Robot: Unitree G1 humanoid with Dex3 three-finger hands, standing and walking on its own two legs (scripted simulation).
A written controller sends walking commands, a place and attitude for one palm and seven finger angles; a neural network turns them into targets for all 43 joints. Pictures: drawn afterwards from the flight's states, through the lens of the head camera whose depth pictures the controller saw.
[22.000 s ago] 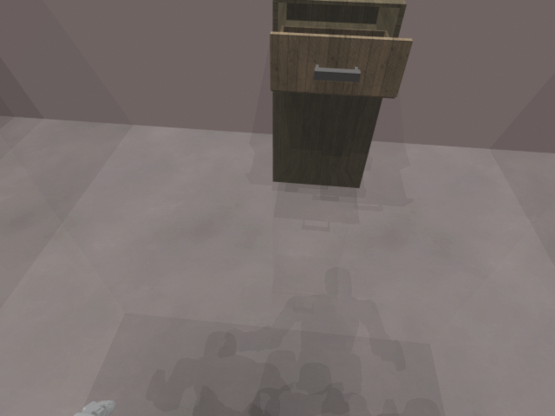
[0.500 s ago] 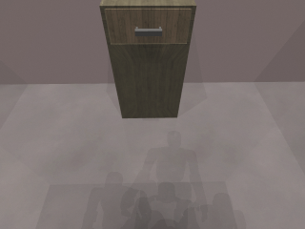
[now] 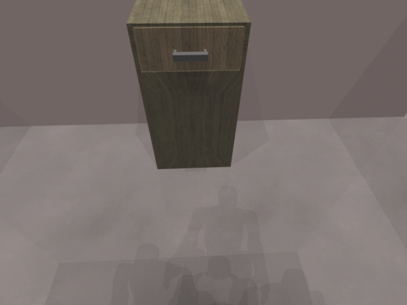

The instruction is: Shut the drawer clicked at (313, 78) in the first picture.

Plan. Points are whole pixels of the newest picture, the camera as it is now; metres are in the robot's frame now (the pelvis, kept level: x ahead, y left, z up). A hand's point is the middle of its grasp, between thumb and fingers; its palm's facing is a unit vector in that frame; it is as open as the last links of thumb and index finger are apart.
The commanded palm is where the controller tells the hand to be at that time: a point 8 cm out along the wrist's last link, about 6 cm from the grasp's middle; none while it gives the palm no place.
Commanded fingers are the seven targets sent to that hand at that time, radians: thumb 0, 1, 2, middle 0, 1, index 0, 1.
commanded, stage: let the arm hang, fingers relaxed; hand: left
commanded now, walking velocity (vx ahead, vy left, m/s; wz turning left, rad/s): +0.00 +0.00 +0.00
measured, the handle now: (190, 54) +1.01 +0.10 +0.01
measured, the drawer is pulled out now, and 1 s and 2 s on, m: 0.00 0.00 0.00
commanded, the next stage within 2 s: look to check the result in 0.04 s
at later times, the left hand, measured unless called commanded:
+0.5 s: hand out of the picture +0.04 +0.19 -0.17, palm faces +0.01 -0.97 -0.25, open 7.4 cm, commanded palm none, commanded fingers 0.00 0.90 0.90 -0.20 -0.30 -0.20 -0.30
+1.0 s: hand out of the picture +0.10 +0.22 -0.15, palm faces -0.01 -0.94 -0.34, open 7.4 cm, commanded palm none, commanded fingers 0.00 0.90 0.90 -0.20 -0.30 -0.20 -0.30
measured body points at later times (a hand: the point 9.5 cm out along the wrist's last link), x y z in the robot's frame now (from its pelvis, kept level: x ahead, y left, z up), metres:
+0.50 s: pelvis +0.01 -0.01 +0.00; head +0.02 -0.02 +0.45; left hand +0.04 +0.24 -0.15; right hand +0.03 -0.26 -0.16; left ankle +0.02 +0.10 -0.74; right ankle +0.01 -0.12 -0.74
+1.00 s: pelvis +0.02 -0.02 +0.01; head +0.03 -0.03 +0.45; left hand +0.10 +0.27 -0.12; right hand +0.08 -0.31 -0.14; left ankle +0.02 +0.10 -0.74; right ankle +0.01 -0.12 -0.74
